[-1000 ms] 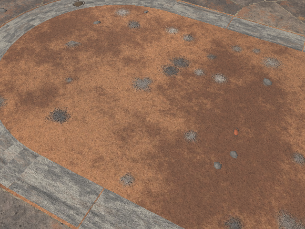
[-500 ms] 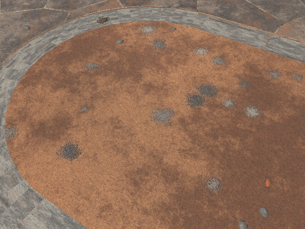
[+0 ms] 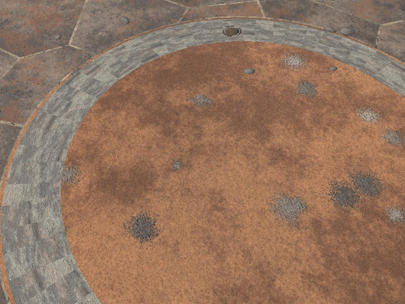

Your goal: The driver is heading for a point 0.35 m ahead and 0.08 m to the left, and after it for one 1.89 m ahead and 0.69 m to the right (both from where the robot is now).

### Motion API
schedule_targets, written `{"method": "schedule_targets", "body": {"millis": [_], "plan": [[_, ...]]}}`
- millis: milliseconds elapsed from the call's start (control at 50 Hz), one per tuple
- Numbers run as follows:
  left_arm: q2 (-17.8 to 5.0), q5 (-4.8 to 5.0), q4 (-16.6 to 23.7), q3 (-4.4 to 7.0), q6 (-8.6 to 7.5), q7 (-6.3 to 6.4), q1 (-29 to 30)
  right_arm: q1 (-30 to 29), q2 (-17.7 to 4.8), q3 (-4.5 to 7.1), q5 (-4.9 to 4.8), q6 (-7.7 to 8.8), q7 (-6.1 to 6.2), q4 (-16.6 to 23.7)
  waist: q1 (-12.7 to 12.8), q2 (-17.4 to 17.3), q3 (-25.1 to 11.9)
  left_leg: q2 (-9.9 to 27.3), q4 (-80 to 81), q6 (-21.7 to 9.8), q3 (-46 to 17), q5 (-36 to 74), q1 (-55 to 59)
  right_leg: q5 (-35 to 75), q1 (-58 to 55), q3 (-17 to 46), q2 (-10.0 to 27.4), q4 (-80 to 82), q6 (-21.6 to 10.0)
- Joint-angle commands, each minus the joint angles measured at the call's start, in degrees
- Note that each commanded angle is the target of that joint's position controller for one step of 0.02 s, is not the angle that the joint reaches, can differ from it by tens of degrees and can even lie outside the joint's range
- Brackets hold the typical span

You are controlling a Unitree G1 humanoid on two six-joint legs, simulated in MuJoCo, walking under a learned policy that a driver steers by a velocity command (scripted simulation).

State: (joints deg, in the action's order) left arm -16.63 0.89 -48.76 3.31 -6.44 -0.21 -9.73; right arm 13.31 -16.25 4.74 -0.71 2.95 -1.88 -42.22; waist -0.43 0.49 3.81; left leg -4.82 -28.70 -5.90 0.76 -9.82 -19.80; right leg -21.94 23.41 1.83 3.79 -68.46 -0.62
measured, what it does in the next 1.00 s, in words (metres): walks ahead: right foot, then left foot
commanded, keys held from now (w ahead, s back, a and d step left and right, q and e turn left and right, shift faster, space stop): w+q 0.24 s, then w+e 0.76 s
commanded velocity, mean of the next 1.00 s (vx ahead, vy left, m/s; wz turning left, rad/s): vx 0.50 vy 0.00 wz -0.05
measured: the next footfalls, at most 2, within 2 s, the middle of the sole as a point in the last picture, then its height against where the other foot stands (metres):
right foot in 0.36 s outside the picture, level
left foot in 0.82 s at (171, 252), level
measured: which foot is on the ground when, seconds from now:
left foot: down 0.00-0.38, up 0.40-0.80, down 0.82-1.00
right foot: up 0.00-0.34, down 0.36-0.84, up 0.86-1.00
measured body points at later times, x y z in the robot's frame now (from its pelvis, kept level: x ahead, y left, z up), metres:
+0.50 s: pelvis +0.29 -0.05 +0.00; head +0.31 -0.06 +0.45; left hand +0.36 +0.24 -0.10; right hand +0.43 -0.31 -0.11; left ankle +0.19 +0.07 -0.65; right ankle +0.35 -0.13 -0.73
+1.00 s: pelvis +0.55 +0.01 +0.01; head +0.57 +0.02 +0.46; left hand +0.67 +0.29 -0.11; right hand +0.66 -0.27 -0.08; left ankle +0.57 +0.12 -0.73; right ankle +0.50 -0.12 -0.65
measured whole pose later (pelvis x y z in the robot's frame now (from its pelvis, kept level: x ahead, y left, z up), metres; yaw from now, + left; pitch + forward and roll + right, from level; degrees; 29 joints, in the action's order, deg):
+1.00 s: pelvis +0.55 +0.01 +0.01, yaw -8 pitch +1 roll +1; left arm -18.3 1.7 -43.4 4.2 -1.7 0.2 -17.3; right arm 12.2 -14.5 3.4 0.6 5.7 -0.4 -40.7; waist 0.1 2.8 0.3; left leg -1.5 -22.5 -1.3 2.2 -10.8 -13.2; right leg -20.0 29.0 3.7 1.6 -65.1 -0.3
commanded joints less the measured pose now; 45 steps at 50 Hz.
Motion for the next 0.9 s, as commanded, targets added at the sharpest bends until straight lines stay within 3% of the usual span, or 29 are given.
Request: {"method": "schedule_targets", "body": {"millis": [20,60,100,160,220,300,320,340,360,380,400,420,440,460,480,540,600,640,700,740,780,800,820,840,860,880,900], "plan": [[-6.7,-1.08,4.0,1.92,-0.22,0.07,-0.8,0.1,-6.6,1.44,0.33,1.20,0.81,4.7,1.5,-2.0,-6.7,14.7,15.6,-11.2,-20.6,13.7,12.6,4.9,11.3,2.5,3.3,5.0,1.3],[-5.1,-1.73,4.8,1.60,0.72,0.31,0.8,1.5,-8.2,1.84,0.06,1.35,1.57,4.5,1.5,-2.1,-5.7,13.5,16.4,-11.2,-17.4,17.0,9.1,8.7,11.1,1.4,2.5,10.5,3.3],[-4.1,-1.75,6.5,1.18,0.93,0.47,5.5,3.2,-9.2,2.13,-0.07,1.14,2.36,4.1,0.0,-2.8,-4.3,12.0,16.5,-10.0,-15.6,15.6,7.7,15.2,12.0,1.1,1.3,19.1,4.6],[-2.9,-1.20,8.3,0.54,0.54,-0.03,11.2,5.2,-9.2,2.19,-0.31,0.64,2.83,3.6,-2.4,-5.0,-3.4,9.8,15.7,-7.2,-14.3,8.4,6.0,25.2,8.4,0.9,-1.3,31.9,4.7],[-3.9,-0.48,10.0,0.66,-0.04,-0.67,14.6,7.4,-9.3,2.30,-0.61,0.35,2.87,2.5,-3.7,-6.0,-3.0,11.1,13.8,-6.3,-17.5,4.8,7.5,27.5,6.1,1.7,-2.7,37.3,4.0],[-6.1,-0.60,9.2,1.22,-1.19,-1.84,11.5,8.2,-7.9,1.88,-0.06,-0.04,3.34,1.3,-2.6,-8.2,-3.4,15.3,8.4,-5.3,-20.6,7.5,15.5,22.5,4.9,1.6,-1.9,40.1,0.9],[-6.5,-0.71,8.6,1.47,-1.37,-1.85,9.2,7.8,-7.9,1.85,0.06,-0.23,3.25,1.2,-1.3,-9.0,-3.7,15.3,6.3,-4.6,-20.2,12.3,16.5,20.4,2.3,0.1,-2.5,41.1,-0.5],[-7.9,-1.10,7.1,2.23,-1.52,-1.64,4.6,7.5,-7.0,1.43,0.19,-0.32,3.12,1.3,0.9,-8.5,-6.1,12.9,0.4,-3.5,-18.3,21.0,17.1,19.6,-4.0,-1.5,-3.8,42.8,-2.4],[-9.9,-1.77,5.9,2.83,-1.69,-1.51,-2.9,7.6,-5.2,0.54,0.74,-0.34,2.99,1.9,4.1,-5.3,-13.1,9.9,-12.0,-1.7,-15.0,20.6,13.5,21.1,-16.3,3.8,1.2,40.8,-5.9],[-15.1,-2.19,4.7,4.19,-1.35,-1.51,-10.3,15.1,-2.4,-0.40,0.32,0.30,2.96,2.3,2.8,8.7,-21.7,2.2,-32.5,3.0,-9.2,4.4,-4.0,17.0,-36.7,25.3,12.3,41.8,-15.3],[-13.3,-0.05,2.6,3.97,-0.78,-2.37,-13.1,16.4,-3.5,-0.66,-0.21,0.98,2.86,2.2,3.2,18.0,-21.9,-0.5,-43.0,5.0,-8.2,-22.2,-18.4,0.4,-42.4,45.3,17.5,52.0,-19.8],[-9.1,1.01,3.6,2.66,-0.53,-2.52,-9.8,9.6,-8.0,0.22,-0.90,1.49,2.72,3.2,4.4,10.2,-12.9,3.4,-46.4,4.2,-10.0,-19.4,-24.5,-7.8,-36.7,42.6,16.0,53.7,-17.0],[-7.4,0.23,4.8,2.02,0.07,-2.33,-6.5,3.2,-8.3,0.14,-0.56,1.96,2.64,4.5,4.6,4.6,-7.8,5.6,-45.0,3.7,-8.3,-14.9,-24.4,-5.3,-29.3,34.9,13.2,54.0,-14.8],[-6.7,-0.40,5.2,1.60,0.48,-2.26,-4.6,-0.2,-7.5,0.08,0.43,2.46,2.56,5.6,3.6,1.7,-3.7,7.0,-41.2,3.8,-7.1,-12.2,-23.7,1.0,-22.5,29.7,10.9,55.0,-14.3],[-5.8,-0.72,5.6,1.22,0.52,-1.99,-3.8,-0.5,-7.1,0.29,1.32,2.73,2.56,5.8,2.2,2.1,-3.4,8.7,-36.5,3.9,-7.3,-9.6,-20.9,6.5,-19.2,26.3,8.9,55.6,-13.5],[-6.1,-0.33,5.4,1.21,0.77,-1.13,-4.9,0.2,-4.5,-0.16,1.73,2.84,2.47,6.2,0.7,5.3,-4.9,8.8,-27.1,5.8,-5.2,-7.9,-16.0,17.4,-15.7,20.4,5.7,56.8,-13.8],[-8.7,0.33,4.9,2.14,1.20,0.02,-6.8,-5.3,-2.6,-1.06,1.54,2.89,2.48,7.7,2.0,4.4,-4.3,7.5,-15.1,7.7,-4.0,-0.2,-13.5,21.3,-12.6,16.5,4.4,57.3,-13.4],[-9.1,0.60,4.5,2.37,1.79,0.50,-8.5,-9.1,-2.1,-1.37,1.14,3.17,2.14,8.4,3.4,4.5,-3.8,6.1,-8.3,8.5,-4.0,6.7,-10.4,20.7,-10.8,15.3,3.2,56.9,-12.2],[-8.8,0.93,3.8,2.36,2.75,0.87,-11.9,-13.7,-2.7,-1.26,0.35,3.68,1.53,9.5,5.0,4.7,-3.5,4.2,-2.5,8.9,-4.4,11.0,-6.9,18.7,-11.0,16.8,3.3,54.8,-11.3],[-8.7,1.03,3.8,2.42,3.30,1.08,-13.0,-15.0,-3.7,-0.84,0.06,4.11,1.23,10.1,4.8,5.0,-3.5,3.7,0.6,8.5,-5.2,9.4,-4.9,16.6,-13.0,19.7,4.0,52.5,-10.6],[-9.0,0.95,4.2,2.67,3.70,1.25,-12.3,-13.1,-5.0,-0.19,-0.17,4.59,1.21,9.8,2.8,6.2,-3.9,3.7,3.4,7.2,-5.3,6.8,-0.4,16.5,-13.9,22.2,4.3,49.5,-9.5],[-8.1,0.88,4.6,2.48,3.80,1.26,-11.5,-9.5,-6.0,0.40,-0.05,4.76,1.45,8.8,0.6,6.2,-5.1,4.2,5.6,5.8,-4.8,6.8,5.3,17.5,-12.9,21.9,3.0,46.4,-8.3],[-6.3,0.47,5.4,1.88,3.61,1.12,-10.5,-3.8,-7.9,1.23,0.56,4.89,1.95,7.8,-2.4,5.3,-9.1,7.6,5.4,3.6,-6.8,5.8,15.0,18.6,-9.7,19.7,0.4,39.0,-6.5],[-2.6,-0.67,6.9,0.65,3.27,0.97,-10.4,5.5,-11.6,2.20,1.22,4.71,2.54,6.9,-6.0,-2.1,-17.0,18.2,4.4,-0.2,-16.8,3.1,29.0,8.8,-2.1,13.9,-3.6,22.5,-4.2],[-0.5,0.98,8.9,-0.12,2.63,1.04,-17.3,8.5,-14.7,2.91,1.72,3.62,2.06,5.0,-2.5,-20.0,-21.2,29.2,9.6,-8.4,-41.0,-9.1,40.2,-12.9,15.5,7.1,-9.0,7.4,-1.8],[-6.1,1.72,7.5,0.95,2.74,1.21,-16.8,7.1,-9.8,1.97,0.84,3.41,1.75,5.3,-3.1,-14.2,-15.9,29.0,11.3,-8.2,-43.1,-17.8,36.4,-10.8,21.8,7.9,-4.0,-0.4,-1.1],[-8.3,1.34,7.9,1.65,3.09,1.09,-11.8,5.1,-6.4,1.04,0.60,3.30,1.83,5.5,-4.1,-8.8,-9.5,26.1,11.7,-6.1,-33.7,-14.6,30.7,-5.4,23.0,7.3,-2.3,-2.4,-0.7]]}}
Keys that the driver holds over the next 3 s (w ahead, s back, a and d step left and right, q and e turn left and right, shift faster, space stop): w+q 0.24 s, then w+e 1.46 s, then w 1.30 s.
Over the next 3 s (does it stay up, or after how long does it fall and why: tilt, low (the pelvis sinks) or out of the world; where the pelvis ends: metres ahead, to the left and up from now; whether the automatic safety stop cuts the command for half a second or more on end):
stays up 1.50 -0.54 0.01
